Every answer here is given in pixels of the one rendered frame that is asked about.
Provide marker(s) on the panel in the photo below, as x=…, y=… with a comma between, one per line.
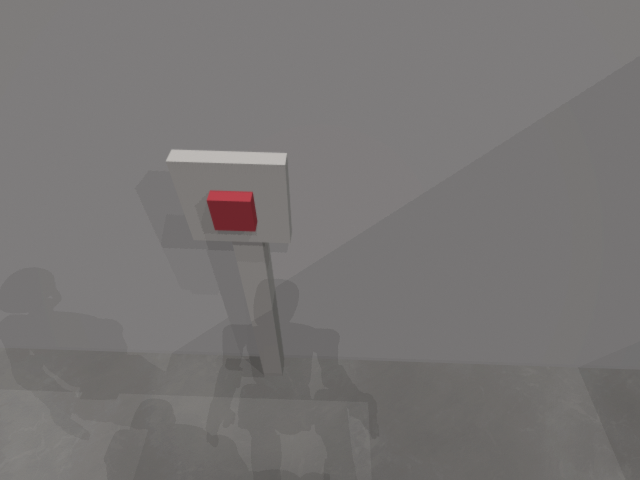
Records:
x=196, y=172

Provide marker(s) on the button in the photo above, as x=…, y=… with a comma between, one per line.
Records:
x=232, y=210

